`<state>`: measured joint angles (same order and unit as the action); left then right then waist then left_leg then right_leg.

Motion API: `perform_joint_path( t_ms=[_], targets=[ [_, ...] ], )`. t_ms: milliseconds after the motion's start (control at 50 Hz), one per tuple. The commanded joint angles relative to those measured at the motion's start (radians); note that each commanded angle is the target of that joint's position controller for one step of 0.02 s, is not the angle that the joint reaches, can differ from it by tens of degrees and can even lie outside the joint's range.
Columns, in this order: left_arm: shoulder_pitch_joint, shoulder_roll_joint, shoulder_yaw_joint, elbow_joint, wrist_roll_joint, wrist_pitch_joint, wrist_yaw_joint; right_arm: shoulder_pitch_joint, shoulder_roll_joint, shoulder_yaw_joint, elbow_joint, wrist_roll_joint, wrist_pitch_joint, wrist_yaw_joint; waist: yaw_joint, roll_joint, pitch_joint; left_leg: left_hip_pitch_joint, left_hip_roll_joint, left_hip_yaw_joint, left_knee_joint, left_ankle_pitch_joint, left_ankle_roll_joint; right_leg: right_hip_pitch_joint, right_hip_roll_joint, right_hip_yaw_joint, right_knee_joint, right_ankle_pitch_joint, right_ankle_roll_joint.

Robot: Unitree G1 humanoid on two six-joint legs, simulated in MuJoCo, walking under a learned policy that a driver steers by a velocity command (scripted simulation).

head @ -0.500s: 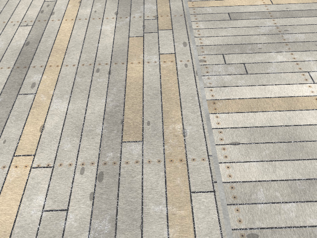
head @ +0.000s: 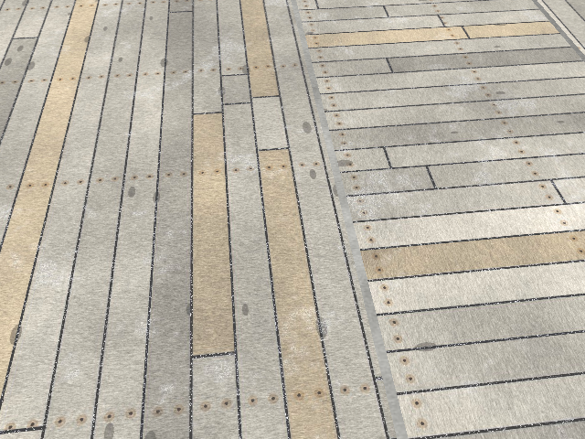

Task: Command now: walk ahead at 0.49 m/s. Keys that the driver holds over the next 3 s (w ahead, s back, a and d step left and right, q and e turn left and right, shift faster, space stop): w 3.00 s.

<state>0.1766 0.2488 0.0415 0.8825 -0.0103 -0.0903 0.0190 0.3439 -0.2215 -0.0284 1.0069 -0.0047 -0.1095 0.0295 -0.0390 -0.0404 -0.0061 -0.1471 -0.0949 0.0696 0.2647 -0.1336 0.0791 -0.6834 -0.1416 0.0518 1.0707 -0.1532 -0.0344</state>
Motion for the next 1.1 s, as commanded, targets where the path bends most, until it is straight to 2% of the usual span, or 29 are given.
perform_joint_path(
  t_ms=[20,140,200,240,260,280,300,320,340,360,380,400,440,520,620,760,800,840,860,880,900,920,940,960,980,1000,1040,1060,1100],
  targets=[
    [0.000,0.043,0.011,-0.045,0.007,-0.002,0.000,-0.032,-0.142,-0.024,-0.061,0.006,-0.011,-0.022,0.035,0.067,0.062,-0.068,0.287,-0.208,-0.179,0.083,0.167,-0.029,-0.023,0.003,-0.172,0.163,0.019],
    [-0.201,0.030,0.001,-0.101,-0.009,-0.013,-0.027,0.084,-0.166,-0.028,-0.025,0.023,0.007,-0.030,-0.041,0.088,0.084,0.071,0.295,-0.163,-0.139,0.081,0.129,0.012,0.038,-0.046,-0.463,0.243,0.022],
    [-0.248,0.044,0.001,-0.133,-0.013,-0.023,-0.047,0.106,-0.173,-0.034,-0.010,0.024,0.022,-0.033,-0.041,0.098,0.096,0.168,0.341,-0.180,-0.081,0.100,0.117,0.010,0.052,-0.043,-0.531,0.151,-0.006],
    [-0.199,0.070,0.010,-0.131,-0.012,-0.031,-0.055,0.085,-0.188,-0.040,-0.012,0.025,0.032,-0.036,-0.001,0.117,0.067,0.196,0.355,-0.183,-0.013,0.218,0.099,0.106,0.079,-0.063,-0.567,0.077,-0.035],
    [-0.113,0.096,0.025,-0.110,-0.011,-0.034,-0.054,0.059,-0.192,-0.040,-0.019,0.023,0.037,-0.036,0.053,0.124,0.018,0.186,0.331,-0.157,0.086,0.387,0.081,0.235,0.112,-0.091,-0.588,0.064,-0.056],
    [0.064,0.147,0.053,-0.054,-0.010,-0.036,-0.048,0.046,-0.167,-0.031,-0.028,0.015,0.041,-0.035,0.129,0.107,-0.089,0.124,0.272,-0.110,0.288,0.497,0.054,0.470,0.127,-0.096,-0.588,0.076,-0.088],
    [0.270,0.239,0.077,-0.016,0.002,-0.033,-0.038,0.047,-0.128,-0.011,-0.062,-0.005,0.037,-0.035,0.193,-0.019,-0.257,-0.094,0.201,-0.049,0.634,0.255,0.012,0.792,-0.077,0.141,-0.578,0.090,-0.164],
    [0.319,0.287,0.086,0.008,0.009,-0.028,-0.048,0.169,0.006,0.025,-0.058,0.010,0.011,-0.024,0.124,-0.298,-0.369,-0.490,0.023,-0.076,0.941,-0.378,-0.039,1.099,-0.265,0.608,-0.713,-0.112,-0.309],
    [0.288,0.178,0.057,-0.004,0.005,-0.030,-0.049,0.112,-0.116,-0.002,-0.049,0.034,-0.012,-0.021,0.148,-0.177,-0.318,-0.600,0.077,-0.204,1.066,-0.411,-0.017,1.059,-0.244,0.642,-0.767,-0.176,-0.270],
    [0.192,0.135,0.042,-0.024,0.002,-0.032,-0.046,0.015,-0.170,-0.017,-0.081,0.052,-0.025,-0.019,0.130,-0.118,-0.185,-0.645,0.127,-0.186,1.072,-0.314,0.002,0.926,-0.214,0.484,-0.778,-0.092,-0.224],
    [0.104,0.114,0.032,-0.043,0.004,-0.031,-0.048,-0.032,-0.165,-0.019,-0.090,0.045,-0.025,-0.027,0.095,-0.022,-0.123,-0.596,0.180,-0.157,1.031,-0.221,-0.003,0.782,-0.176,0.364,-0.803,0.033,-0.204],
    [0.062,0.094,0.026,-0.049,0.010,-0.030,-0.052,-0.052,-0.149,-0.024,-0.095,0.028,-0.018,-0.032,0.068,0.009,-0.069,-0.559,0.209,-0.149,0.977,-0.163,-0.009,0.671,-0.144,0.290,-0.841,0.097,-0.200],
    [0.057,0.073,0.021,-0.032,0.017,-0.033,-0.057,-0.013,-0.106,-0.024,-0.090,0.023,0.007,-0.031,0.024,-0.023,-0.050,-0.470,0.239,-0.148,0.906,-0.123,-0.023,0.574,-0.103,0.200,-0.892,0.159,-0.202],
    [0.119,0.123,0.034,0.007,0.013,-0.034,-0.040,-0.092,-0.087,-0.027,-0.122,0.012,0.031,-0.036,0.019,-0.022,0.017,-0.554,0.249,-0.128,0.754,-0.008,-0.055,0.545,-0.090,0.096,-0.940,0.288,-0.212],
    [0.190,0.125,0.032,0.036,0.005,-0.019,-0.020,-0.279,-0.070,-0.025,-0.173,0.013,0.023,-0.026,0.071,-0.008,0.049,-0.555,0.217,-0.094,0.457,0.217,-0.060,0.579,-0.048,0.012,-0.963,0.232,-0.166],
    [0.269,0.141,0.042,0.096,-0.007,0.004,-0.009,-0.442,-0.081,-0.020,-0.238,0.026,0.007,0.007,0.104,-0.023,0.103,-0.566,0.183,-0.081,0.277,0.152,-0.021,0.759,-0.119,0.015,-0.899,0.225,-0.149],
    [0.247,0.155,0.048,0.096,-0.009,0.012,-0.006,-0.403,-0.103,-0.029,-0.236,0.026,0.001,0.015,0.070,-0.039,0.074,-0.473,0.157,-0.060,0.253,0.080,0.004,0.784,-0.130,0.012,-0.837,0.351,-0.132],
    [0.205,0.153,0.046,0.086,-0.005,0.023,-0.005,-0.193,-0.161,-0.064,-0.175,0.023,-0.001,0.009,-0.043,-0.046,-0.051,-0.166,0.088,-0.002,0.231,0.065,0.044,0.738,-0.071,-0.039,-0.599,0.639,-0.096],
    [0.200,0.124,0.032,0.067,0.006,0.024,-0.006,0.000,-0.225,-0.089,-0.124,0.017,0.000,0.000,-0.113,0.009,-0.185,0.139,0.181,-0.108,0.264,0.084,0.094,0.564,-0.014,-0.080,-0.335,0.513,-0.061],
    [0.319,0.004,-0.005,0.055,0.010,0.004,-0.018,0.128,-0.326,-0.113,-0.098,0.000,0.007,-0.005,-0.080,0.255,-0.338,0.539,0.442,-0.573,0.195,-0.066,0.260,0.141,0.161,-0.103,0.082,0.025,0.016],
    [0.308,0.031,-0.002,0.072,-0.006,-0.025,-0.024,0.126,-0.253,-0.088,-0.097,0.007,0.008,-0.002,-0.084,0.283,-0.398,0.571,0.492,-0.821,0.045,-0.148,0.284,0.001,0.195,0.058,0.243,-0.412,0.006],
    [0.211,0.121,0.022,0.044,-0.034,-0.040,-0.027,0.033,-0.197,-0.071,-0.110,0.017,0.004,-0.003,-0.070,0.223,-0.238,0.444,0.457,-0.675,0.033,-0.171,0.221,-0.091,0.130,0.069,0.301,-0.365,-0.017],
    [0.140,0.132,0.025,0.023,-0.036,-0.044,-0.022,-0.061,-0.159,-0.059,-0.134,0.017,0.004,-0.004,-0.040,0.145,-0.143,0.282,0.421,-0.531,0.012,-0.109,0.182,-0.079,0.070,0.037,0.262,-0.263,-0.027],
    [0.091,0.126,0.032,0.018,-0.018,-0.036,-0.012,-0.131,-0.116,-0.044,-0.142,0.009,0.004,0.003,-0.008,0.070,-0.060,0.123,0.366,-0.418,-0.027,-0.029,0.143,-0.028,0.031,0.016,0.193,-0.184,-0.031],
    [0.125,0.103,0.037,0.020,-0.012,-0.022,-0.006,-0.156,-0.110,-0.041,-0.141,-0.002,-0.001,0.005,0.035,0.126,-0.045,0.032,0.348,-0.358,-0.059,0.016,0.141,0.041,0.000,0.025,0.140,-0.132,-0.028],
    [0.156,0.080,0.034,0.029,-0.008,-0.008,-0.006,-0.159,-0.101,-0.040,-0.135,-0.003,-0.003,0.008,0.052,0.130,-0.039,-0.015,0.332,-0.326,-0.086,0.042,0.147,0.089,-0.011,0.025,0.113,-0.113,-0.022],
    [0.155,0.063,0.038,0.032,-0.008,0.013,-0.001,-0.127,-0.105,-0.041,-0.111,-0.004,-0.008,0.003,0.064,0.102,-0.016,-0.063,0.297,-0.256,-0.128,0.061,0.147,0.095,-0.017,0.011,0.072,-0.068,-0.016],
    [0.129,0.056,0.037,0.017,-0.005,0.016,0.000,-0.114,-0.145,-0.049,-0.104,-0.004,-0.009,-0.004,0.066,0.123,0.005,-0.071,0.319,-0.249,-0.143,0.104,0.167,0.059,-0.022,0.009,0.024,-0.034,-0.002],
    [0.045,0.067,0.041,-0.013,0.005,0.015,0.000,-0.068,-0.152,-0.051,-0.087,0.000,-0.006,-0.017,0.045,0.097,0.031,-0.028,0.317,-0.219,-0.149,0.175,0.162,-0.019,-0.025,0.008,-0.092,0.061,0.019]
  ],
)
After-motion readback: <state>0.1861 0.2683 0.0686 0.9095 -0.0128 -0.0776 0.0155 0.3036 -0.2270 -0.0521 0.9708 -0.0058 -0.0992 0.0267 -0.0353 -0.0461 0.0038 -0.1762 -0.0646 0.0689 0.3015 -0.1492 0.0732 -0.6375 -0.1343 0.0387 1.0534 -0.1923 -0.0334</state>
